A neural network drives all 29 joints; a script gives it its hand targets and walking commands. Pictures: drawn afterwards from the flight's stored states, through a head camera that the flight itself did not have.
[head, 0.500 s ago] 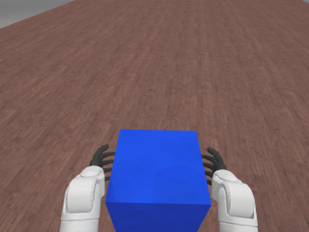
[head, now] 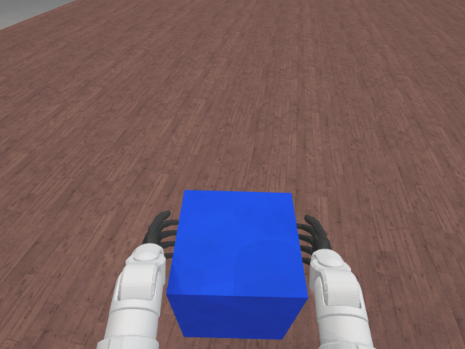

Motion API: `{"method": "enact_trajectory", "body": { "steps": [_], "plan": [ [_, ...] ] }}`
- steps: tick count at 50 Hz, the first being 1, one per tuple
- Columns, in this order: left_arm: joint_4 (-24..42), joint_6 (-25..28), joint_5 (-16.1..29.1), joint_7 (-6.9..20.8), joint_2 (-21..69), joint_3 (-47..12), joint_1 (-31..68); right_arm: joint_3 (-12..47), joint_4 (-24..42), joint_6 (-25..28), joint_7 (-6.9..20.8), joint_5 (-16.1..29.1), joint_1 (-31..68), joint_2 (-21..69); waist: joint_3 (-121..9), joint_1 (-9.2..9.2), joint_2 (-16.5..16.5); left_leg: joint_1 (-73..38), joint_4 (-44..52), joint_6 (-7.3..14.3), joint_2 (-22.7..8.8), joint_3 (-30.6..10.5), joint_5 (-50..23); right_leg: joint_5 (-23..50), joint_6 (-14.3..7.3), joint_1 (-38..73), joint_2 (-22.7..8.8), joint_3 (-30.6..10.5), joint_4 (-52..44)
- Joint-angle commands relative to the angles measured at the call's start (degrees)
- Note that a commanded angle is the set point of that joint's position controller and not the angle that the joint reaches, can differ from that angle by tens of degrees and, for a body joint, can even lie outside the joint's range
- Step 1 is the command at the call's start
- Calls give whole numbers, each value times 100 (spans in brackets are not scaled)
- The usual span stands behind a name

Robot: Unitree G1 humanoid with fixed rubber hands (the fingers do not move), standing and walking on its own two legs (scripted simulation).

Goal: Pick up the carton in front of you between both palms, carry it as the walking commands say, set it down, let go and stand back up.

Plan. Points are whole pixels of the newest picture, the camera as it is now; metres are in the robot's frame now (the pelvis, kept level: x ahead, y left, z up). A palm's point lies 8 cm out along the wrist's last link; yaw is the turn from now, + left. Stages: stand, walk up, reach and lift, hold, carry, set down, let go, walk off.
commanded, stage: carry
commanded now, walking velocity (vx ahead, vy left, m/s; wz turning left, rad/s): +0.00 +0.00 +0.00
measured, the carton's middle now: (235, 268) +0.31 +0.00 -0.05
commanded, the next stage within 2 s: hold in 0.20 s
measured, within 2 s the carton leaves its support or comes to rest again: neither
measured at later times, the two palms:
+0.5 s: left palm (156, 257) +0.27 +0.14 +0.05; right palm (334, 274) +0.25 -0.16 +0.05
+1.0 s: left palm (163, 262) +0.32 +0.15 -0.06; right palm (305, 269) +0.32 -0.15 -0.06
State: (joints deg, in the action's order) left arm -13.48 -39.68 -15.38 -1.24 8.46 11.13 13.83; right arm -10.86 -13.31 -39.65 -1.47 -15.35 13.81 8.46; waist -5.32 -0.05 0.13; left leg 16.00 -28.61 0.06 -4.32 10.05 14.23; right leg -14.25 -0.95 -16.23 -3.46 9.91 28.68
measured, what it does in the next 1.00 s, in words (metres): shifts its weight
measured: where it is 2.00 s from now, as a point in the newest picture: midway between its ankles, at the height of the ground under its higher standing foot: outside the picture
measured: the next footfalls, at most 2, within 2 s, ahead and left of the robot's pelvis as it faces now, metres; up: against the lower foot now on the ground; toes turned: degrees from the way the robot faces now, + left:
none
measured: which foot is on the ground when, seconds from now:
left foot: down 0.00-1.00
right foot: down 0.00-1.00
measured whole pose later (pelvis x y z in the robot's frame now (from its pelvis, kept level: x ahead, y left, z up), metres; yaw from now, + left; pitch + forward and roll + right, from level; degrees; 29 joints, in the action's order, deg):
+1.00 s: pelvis -0.06 +0.01 -0.03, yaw -2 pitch +9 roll +0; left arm -35.1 -20.4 -27.0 1.2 10.4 32.3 38.7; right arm -32.0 -36.1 -20.3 1.8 -27.6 39.6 9.8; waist 8.0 -0.2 0.6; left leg 36.3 -44.2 -0.2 3.2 -4.3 16.3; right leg -15.3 0.3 -37.1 2.7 -4.1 43.9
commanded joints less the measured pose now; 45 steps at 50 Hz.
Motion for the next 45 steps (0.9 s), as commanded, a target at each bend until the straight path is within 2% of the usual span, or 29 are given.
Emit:
{"method": "enact_trajectory", "body": {
  "steps": [1,5,10,11,12,13,14,15,16,17,18,22,26,30,33,37,40,42,45],
  "plan": [
    [399,336,1466,1362,5281,-3101,2508,3107,370,321,1375,1469,2463,5320,-1462,0,-7,-530,360,44,-547,-578,-955,1080,-31,514,-609,-604,-394],
    [715,89,1628,1334,5265,-3371,2306,3380,687,73,1350,1639,2265,5300,-1495,-1,-4,-534,314,29,-559,-572,-1095,1217,-20,530,-617,-595,-349],
    [750,-35,1582,1317,5115,-3288,2224,3289,725,-51,1330,1605,2186,5154,-1359,-1,-1,-467,329,18,-570,-566,-1078,1203,-12,461,-621,-596,-358],
    [834,-93,1499,1363,5290,-3124,1690,3187,822,-102,1370,1536,1688,5299,-884,41,-16,-1229,735,123,932,-1373,-2385,2839,-35,1527,809,-1437,-697],
    [1053,-25,1490,1358,5032,-3153,1831,3080,969,-31,1318,1483,1688,5087,-1122,-46,-224,-1313,704,146,840,-1513,-2649,3049,-73,1815,725,-1583,-712],
    [1070,-11,1495,1362,5050,-3181,1882,3084,987,-5,1286,1469,1767,5032,-1079,-4,-61,-1162,755,78,881,-1504,-2714,3307,-60,2154,722,-1571,-648],
    [1023,18,1459,1332,5007,-3144,1912,3062,991,27,1287,1487,1874,5019,-1100,-48,-66,-1513,767,82,895,-1532,-2680,3271,8,1921,726,-1558,-665],
    [1032,20,1502,1331,4964,-3189,2034,3035,890,45,1259,1449,1854,4978,-1060,-61,-5,-1222,843,22,923,-1497,-2494,2972,-11,2294,783,-1533,-724],
    [1008,42,1462,1351,4914,-3173,2123,2988,827,41,1252,1403,1887,4992,-957,-46,-142,-1220,906,26,935,-1468,-1963,2337,24,2228,804,-1493,-845],
    [965,49,1462,1367,4980,-3153,2170,3023,825,39,1274,1381,1973,4983,-787,-17,-1,-1034,936,31,955,-1465,-1740,2203,9,2225,794,-1501,-843],
    [895,57,1469,1370,5012,-3144,2230,3051,819,42,1300,1418,2108,5041,-819,-33,17,-1077,937,56,956,-1482,-1598,2068,29,2153,795,-1481,-829],
    [533,48,1342,1397,5106,-2927,2255,3076,623,-2,1427,1479,2376,5156,-645,102,12,-1003,1002,106,926,-1464,-1003,1361,61,1963,786,-1437,-893],
    [139,49,1265,1489,5229,-2693,2686,2860,288,-15,1542,1376,2785,5225,-323,63,24,-855,1067,132,868,-1442,-311,591,33,1708,766,-1402,-941],
    [-765,221,1065,1629,5393,-2152,3823,2216,-640,167,1708,1084,3828,5269,-21,-17,52,-565,956,163,807,-1400,844,-679,-45,1288,754,-1341,-807],
    [-1683,485,703,1677,5411,-1470,4764,1463,-1593,435,1795,724,4739,5242,63,-61,76,-378,745,176,764,-1420,1401,-1206,-41,928,744,-1326,-594],
    [-2544,755,-33,1418,4847,-252,5185,301,-2469,690,1568,74,5192,4773,375,-30,-16,-7,401,204,785,-1402,1526,-1518,-61,527,729,-1357,-365],
    [-2798,952,-586,1186,4123,569,5013,-446,-2788,866,1332,-432,5045,4143,459,9,-85,323,75,217,864,-1325,1229,-1365,-45,38,764,-1342,-119],
    [-2785,1145,-789,1087,3674,869,4908,-757,-2870,1073,1229,-669,4930,3720,329,22,-68,626,-145,187,909,-1280,963,-1011,-20,-336,839,-1263,177],
    [-2666,1591,-775,1011,3459,855,4896,-836,-2824,1568,1140,-787,4890,3477,-206,7,-20,1117,-569,94,999,-1235,435,-408,5,-861,942,-1195,649]
  ]
}}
